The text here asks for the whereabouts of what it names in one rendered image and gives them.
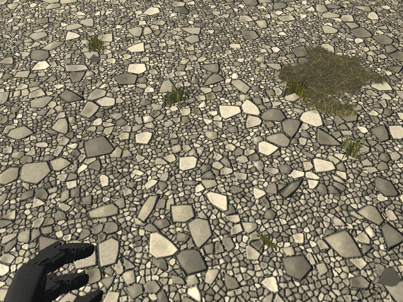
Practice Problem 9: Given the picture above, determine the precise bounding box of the robot left hand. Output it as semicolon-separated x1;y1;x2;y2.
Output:
0;241;103;302

